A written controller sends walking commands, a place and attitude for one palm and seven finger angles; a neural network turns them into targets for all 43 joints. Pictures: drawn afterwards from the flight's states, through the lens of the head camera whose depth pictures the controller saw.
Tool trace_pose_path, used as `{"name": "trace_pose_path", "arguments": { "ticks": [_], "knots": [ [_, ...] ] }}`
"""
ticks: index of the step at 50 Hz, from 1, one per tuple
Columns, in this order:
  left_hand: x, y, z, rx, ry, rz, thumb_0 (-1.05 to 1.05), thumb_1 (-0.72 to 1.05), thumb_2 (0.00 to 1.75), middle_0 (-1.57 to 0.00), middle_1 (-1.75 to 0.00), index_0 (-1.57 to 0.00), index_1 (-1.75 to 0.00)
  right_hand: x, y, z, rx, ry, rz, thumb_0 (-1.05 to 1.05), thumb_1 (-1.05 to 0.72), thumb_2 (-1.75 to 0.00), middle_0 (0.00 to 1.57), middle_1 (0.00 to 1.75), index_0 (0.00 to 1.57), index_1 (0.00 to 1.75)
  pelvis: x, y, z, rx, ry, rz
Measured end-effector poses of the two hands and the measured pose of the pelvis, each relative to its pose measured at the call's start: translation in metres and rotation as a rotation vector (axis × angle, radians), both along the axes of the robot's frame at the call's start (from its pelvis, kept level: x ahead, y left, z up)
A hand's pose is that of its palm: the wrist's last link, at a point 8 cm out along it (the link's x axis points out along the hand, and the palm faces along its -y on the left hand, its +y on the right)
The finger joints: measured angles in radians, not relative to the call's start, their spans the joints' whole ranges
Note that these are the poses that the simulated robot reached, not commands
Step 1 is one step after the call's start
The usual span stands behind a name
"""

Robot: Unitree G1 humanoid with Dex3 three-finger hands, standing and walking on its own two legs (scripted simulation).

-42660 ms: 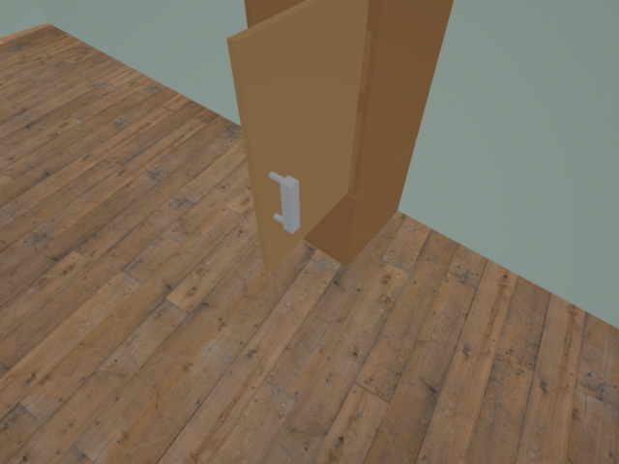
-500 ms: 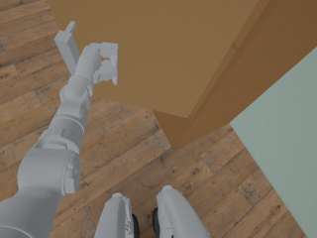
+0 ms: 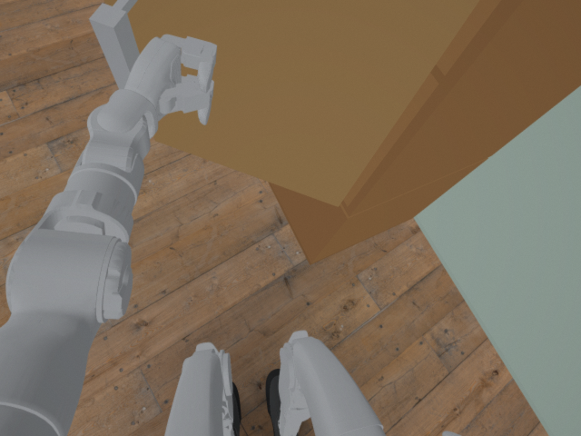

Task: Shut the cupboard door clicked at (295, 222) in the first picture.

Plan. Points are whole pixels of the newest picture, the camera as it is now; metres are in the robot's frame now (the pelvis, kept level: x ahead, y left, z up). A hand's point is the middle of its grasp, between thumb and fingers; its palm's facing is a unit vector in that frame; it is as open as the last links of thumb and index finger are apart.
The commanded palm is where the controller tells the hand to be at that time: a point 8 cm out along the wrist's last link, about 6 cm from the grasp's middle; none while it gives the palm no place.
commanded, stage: push the door shut along its arc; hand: left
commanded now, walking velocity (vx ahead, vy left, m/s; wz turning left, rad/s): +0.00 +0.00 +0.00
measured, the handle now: (135, 55) +0.60 +0.14 +0.06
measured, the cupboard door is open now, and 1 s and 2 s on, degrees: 46 36 36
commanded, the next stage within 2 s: pull the fist back off the door in 0.18 s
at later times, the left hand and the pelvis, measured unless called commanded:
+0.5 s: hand (238, 73) +0.57 +0.01 +0.06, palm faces -0.05 -1.00 +0.06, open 3.2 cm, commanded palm +0.55 +0.03 +0.07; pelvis +0.00 +0.01 -0.01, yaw -1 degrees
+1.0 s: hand (240, 115) +0.50 +0.02 +0.07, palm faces -0.05 -1.00 -0.05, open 3.1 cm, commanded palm +0.47 +0.06 +0.07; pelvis +0.02 -0.02 +0.03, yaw +1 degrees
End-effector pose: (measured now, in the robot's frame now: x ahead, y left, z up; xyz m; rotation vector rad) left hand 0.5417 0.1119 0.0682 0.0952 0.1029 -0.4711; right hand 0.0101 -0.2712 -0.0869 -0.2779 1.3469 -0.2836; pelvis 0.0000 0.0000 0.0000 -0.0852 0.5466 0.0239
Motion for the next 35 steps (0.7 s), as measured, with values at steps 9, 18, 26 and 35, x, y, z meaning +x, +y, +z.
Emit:
{"name": "trace_pose_path", "arguments": {
  "ticks": [9,18,26,35],
  "knots": [
    [0.009,-0.013,0.004,0.001,0.014,-0.033,0.04,0.96,0.99,-1.29,-1.50,-1.31,-1.50,-0.012,0.007,-0.006,-0.005,0.006,-0.002,0.00,-0.91,-0.90,0.20,0.30,0.21,0.30,-0.003,0.003,-0.007,-0.006,0.013,-0.001],
    [0.020,-0.022,0.002,-0.050,0.031,0.078,0.04,0.91,0.96,-1.30,-1.50,-1.33,-1.50,-0.036,0.024,-0.009,0.017,0.050,-0.012,0.00,-0.91,-0.90,0.20,0.30,0.21,0.30,-0.005,0.009,-0.012,-0.013,0.033,-0.005],
    [0.009,-0.047,-0.006,-0.116,-0.037,0.449,0.03,0.88,0.94,-1.29,-1.50,-1.31,-1.50,-0.051,0.047,-0.009,0.144,0.094,-0.007,0.00,-0.91,-0.90,0.20,0.30,0.21,0.30,0.001,0.012,-0.005,0.002,0.049,-0.025],
    [-0.006,-0.055,0.001,-0.009,-0.109,0.429,0.03,0.91,0.93,-1.29,-1.50,-1.30,-1.50,-0.060,0.052,-0.006,0.235,0.134,-0.088,0.00,-0.91,-0.90,0.20,0.30,0.21,0.30,0.010,0.004,0.010,0.034,0.008,-0.043]
  ]
}}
